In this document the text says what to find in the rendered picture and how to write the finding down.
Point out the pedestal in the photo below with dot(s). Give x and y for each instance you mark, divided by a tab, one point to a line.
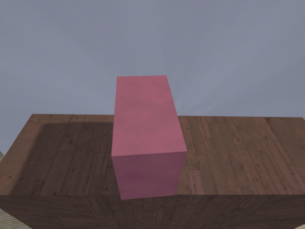
240	172

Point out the carton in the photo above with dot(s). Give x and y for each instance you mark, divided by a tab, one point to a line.
148	147

